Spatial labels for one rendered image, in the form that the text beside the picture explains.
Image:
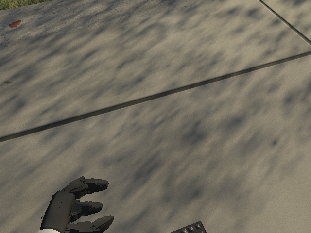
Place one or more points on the robot left hand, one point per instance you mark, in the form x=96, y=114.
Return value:
x=64, y=208

